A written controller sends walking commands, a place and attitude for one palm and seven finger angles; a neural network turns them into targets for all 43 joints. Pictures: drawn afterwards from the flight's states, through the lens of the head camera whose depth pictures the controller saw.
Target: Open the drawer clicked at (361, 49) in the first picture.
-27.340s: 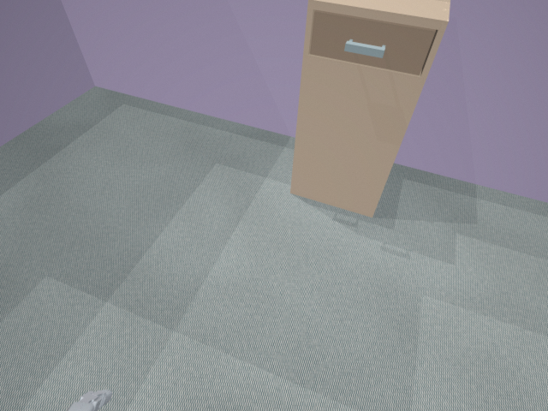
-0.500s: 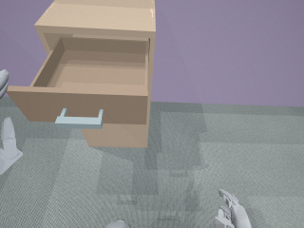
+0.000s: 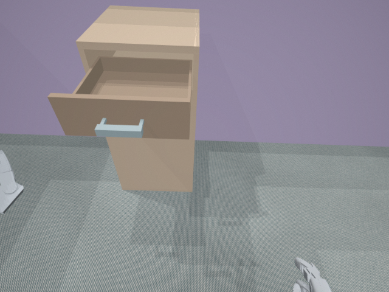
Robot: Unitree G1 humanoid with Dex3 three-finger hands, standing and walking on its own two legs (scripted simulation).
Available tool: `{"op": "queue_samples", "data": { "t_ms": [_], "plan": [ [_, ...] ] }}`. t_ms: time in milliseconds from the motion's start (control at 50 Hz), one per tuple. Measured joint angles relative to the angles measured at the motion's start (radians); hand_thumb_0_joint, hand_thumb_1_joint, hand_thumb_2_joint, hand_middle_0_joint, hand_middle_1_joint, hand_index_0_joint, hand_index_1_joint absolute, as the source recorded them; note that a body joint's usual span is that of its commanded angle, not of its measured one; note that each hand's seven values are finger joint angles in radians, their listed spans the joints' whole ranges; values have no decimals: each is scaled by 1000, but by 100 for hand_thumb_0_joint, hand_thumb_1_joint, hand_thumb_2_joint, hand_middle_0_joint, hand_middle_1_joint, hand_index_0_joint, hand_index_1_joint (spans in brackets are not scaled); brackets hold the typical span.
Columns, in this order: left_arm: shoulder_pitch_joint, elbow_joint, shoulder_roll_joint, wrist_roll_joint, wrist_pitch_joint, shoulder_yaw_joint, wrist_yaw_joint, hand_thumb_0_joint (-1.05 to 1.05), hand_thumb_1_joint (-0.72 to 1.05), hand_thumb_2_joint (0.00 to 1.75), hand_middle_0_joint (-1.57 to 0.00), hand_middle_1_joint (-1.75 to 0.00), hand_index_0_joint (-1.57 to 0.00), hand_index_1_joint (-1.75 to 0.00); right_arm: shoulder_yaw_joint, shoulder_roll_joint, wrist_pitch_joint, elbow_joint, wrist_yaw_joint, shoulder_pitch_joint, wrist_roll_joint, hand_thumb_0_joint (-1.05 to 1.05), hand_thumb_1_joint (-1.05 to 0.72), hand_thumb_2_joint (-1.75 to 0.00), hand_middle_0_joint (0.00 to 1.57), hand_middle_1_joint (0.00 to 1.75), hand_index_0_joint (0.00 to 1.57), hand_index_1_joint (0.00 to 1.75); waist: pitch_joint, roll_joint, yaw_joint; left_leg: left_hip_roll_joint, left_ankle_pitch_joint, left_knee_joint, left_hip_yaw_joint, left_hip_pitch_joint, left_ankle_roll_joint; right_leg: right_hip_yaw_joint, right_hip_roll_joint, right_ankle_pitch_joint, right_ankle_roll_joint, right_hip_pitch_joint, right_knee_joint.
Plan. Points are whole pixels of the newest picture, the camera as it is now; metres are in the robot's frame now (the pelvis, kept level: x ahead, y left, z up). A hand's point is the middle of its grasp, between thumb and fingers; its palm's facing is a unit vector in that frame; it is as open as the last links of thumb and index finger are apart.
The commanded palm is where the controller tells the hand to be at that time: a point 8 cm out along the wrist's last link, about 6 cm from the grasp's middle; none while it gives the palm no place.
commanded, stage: stop stepping back and stand still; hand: left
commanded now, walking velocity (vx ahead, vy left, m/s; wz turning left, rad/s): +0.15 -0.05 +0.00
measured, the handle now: (121, 126) +0.54 +0.22 +0.04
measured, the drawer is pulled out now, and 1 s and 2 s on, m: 0.30 0.30 0.30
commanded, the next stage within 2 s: let the arm hang, fingers relaxed in 1.42 s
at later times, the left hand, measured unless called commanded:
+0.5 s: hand (27, 221) +0.16 +0.21 +0.21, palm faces +0.40 -0.81 -0.44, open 7.5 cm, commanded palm +0.10 +0.27 +0.23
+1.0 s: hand (24, 199) +0.20 +0.24 +0.20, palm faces +0.34 -0.80 -0.50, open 7.5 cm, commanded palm +0.13 +0.29 +0.23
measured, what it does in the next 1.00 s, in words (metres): steps on the spot: right foot, then left foot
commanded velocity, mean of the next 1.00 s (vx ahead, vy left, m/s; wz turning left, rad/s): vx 0.06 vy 0.03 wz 0.00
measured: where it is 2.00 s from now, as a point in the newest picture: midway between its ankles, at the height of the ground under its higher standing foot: outside the picture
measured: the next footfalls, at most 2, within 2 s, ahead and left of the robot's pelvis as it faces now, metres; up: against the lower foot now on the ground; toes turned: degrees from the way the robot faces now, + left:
right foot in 0.16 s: +0.05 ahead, -0.09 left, +0.00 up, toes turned -3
left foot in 0.48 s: +0.03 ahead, +0.12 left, +0.00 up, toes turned +5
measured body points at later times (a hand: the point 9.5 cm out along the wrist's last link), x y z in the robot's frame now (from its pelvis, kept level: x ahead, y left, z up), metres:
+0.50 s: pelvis -0.02 -0.01 +0.01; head -0.03 -0.02 +0.46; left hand +0.14 +0.26 +0.23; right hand +0.13 -0.27 -0.07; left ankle -0.01 +0.11 -0.73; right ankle +0.02 -0.09 -0.73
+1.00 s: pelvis +0.00 +0.01 +0.01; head +0.03 +0.02 +0.46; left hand +0.17 +0.28 +0.23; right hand +0.18 -0.22 -0.07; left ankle -0.01 +0.11 -0.73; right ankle +0.02 -0.09 -0.73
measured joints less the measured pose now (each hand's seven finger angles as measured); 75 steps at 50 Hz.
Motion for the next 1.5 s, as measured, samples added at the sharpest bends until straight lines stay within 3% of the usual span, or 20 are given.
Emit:
{"op": "queue_samples", "data": {
  "t_ms": [80,120,160,220,260,300,360,420,480,500,520,580,680,760,840,1000,1160,1340,1500],
  "plan": [
    [51,-5,-8,13,25,-17,-6,1,89,90,-21,-30,-20,-30,0,29,-30,-3,18,24,-6,1,-91,-90,20,30,20,30,31,-26,-17,-8,76,-2,6,6,-26,42,25,-79,33,-40,222],
    [106,-55,5,15,28,-28,-12,2,89,90,-21,-30,-20,-30,8,38,-42,-4,24,49,-6,1,-91,-90,20,30,20,30,25,-23,-17,1,80,-4,0,4,-36,28,29,-79,40,5,169],
    [148,-105,31,17,14,-25,-15,2,89,90,-21,-30,-20,-30,16,41,-48,-4,26,66,-7,1,-91,-90,21,30,20,30,22,-23,-7,6,65,30,-4,-18,-48,20,26,-57,38,93,18],
    [114,-123,50,23,-24,-21,-27,2,88,90,-21,-30,-21,-30,7,31,-27,30,24,32,-9,1,-90,-90,21,30,20,30,58,11,13,15,-20,231,-32,-108,-27,-8,52,52,-44,103,-23],
    [71,-90,44,21,-50,-20,-36,1,88,90,-21,-30,-21,-30,-6,23,-8,57,24,12,-10,1,-91,-90,21,30,20,30,64,23,18,-1,-12,380,-34,-174,-26,-20,51,65,-63,118,-55],
    [59,-46,29,13,-64,-4,-38,1,88,90,-21,-30,-21,-30,-14,16,12,59,24,2,-10,2,-91,-89,21,30,20,30,49,25,21,-8,34,434,-15,-207,-30,-12,46,90,-61,130,-103],
    [69,14,14,4,-67,10,-36,1,88,90,-21,-30,-21,-30,-18,11,20,38,20,2,-5,2,-91,-89,21,30,20,30,21,15,13,-5,62,348,27,-192,-27,2,33,127,-55,147,-170],
    [82,29,0,6,-52,-13,-28,1,88,90,-21,-30,-21,-30,-18,6,5,13,10,3,-3,2,-91,-89,21,30,20,30,15,-3,11,2,43,140,61,-109,-10,9,19,142,-50,157,-201],
    [109,-17,-21,10,-36,-53,-19,1,88,90,-21,-30,-21,-30,-20,-15,-16,-20,4,5,-9,1,-91,-90,21,30,20,30,23,9,15,17,29,-68,51,-4,12,0,29,131,-40,148,-181],
    [113,-37,-22,11,-35,-63,-17,1,88,90,-21,-30,-21,-30,-23,-18,-22,-27,2,0,-13,1,-91,-90,21,30,20,30,32,12,13,20,89,-99,43,4,6,-5,31,119,-35,137,-158],
    [111,-53,-19,13,-34,-69,-14,1,88,90,-21,-30,-21,-30,-26,-17,-25,-30,2,-7,-15,1,-91,-90,20,30,20,30,46,7,15,19,146,-95,42,0,-6,-2,28,102,-25,132,-133],
    [104,-89,12,17,-30,-55,-10,2,88,90,-21,-30,-21,-30,-18,0,-30,-31,9,-17,-12,1,-91,-90,20,30,20,30,64,-17,28,8,144,-59,44,-2,-38,16,22,73,-4,127,-89],
    [84,-85,30,6,-40,-5,-1,1,88,90,-21,-30,-21,-30,4,23,-36,-22,19,-29,-4,1,-91,-90,20,30,20,30,62,20,38,26,106,-30,29,-6,-47,2,41,76,-36,153,-121],
    [51,-45,4,-3,-36,-18,-4,1,88,90,-21,-30,-21,-30,9,25,-25,-5,32,-53,3,1,-91,-90,21,30,20,30,78,52,35,34,95,-20,21,-7,-47,-4,50,86,-31,174,-155],
    [68,-25,-11,-5,-12,-39,-14,1,88,90,-21,-30,-21,-30,15,31,-6,-8,33,-66,2,1,-91,-89,21,30,20,30,98,41,29,22,109,-65,37,25,-36,11,40,95,-18,192,-179],
    [142,-115,39,-8,-5,-35,-24,2,88,90,-21,-30,-21,-30,15,31,-6,-43,27,-62,-6,1,-91,-89,21,30,20,30,122,4,27,11,122,-98,52,37,-25,26,31,109,-3,197,-203],
    [129,-109,51,-15,-32,-1,-18,1,88,90,-21,-30,-21,-30,7,22,-5,-41,20,-66,-2,1,-91,-90,21,30,20,30,106,13,30,5,129,-104,55,35,-16,29,26,124,7,200,-220],
    [104,-56,-2,-10,-16,-39,-19,1,88,90,-21,-30,-21,-30,11,22,-12,-36,15,-53,-6,1,-91,-90,21,30,20,30,94,20,32,-1,150,-121,58,32,-9,32,22,146,11,197,-238],
    [114,-83,9,-5,-22,-43,-17,2,88,90,-21,-30,-21,-30,12,24,-18,-29,15,-39,-12,1,-91,-89,21,30,20,30,98,19,33,2,158,-118,52,21,-10,26,25,160,9,194,-251]
  ]
}}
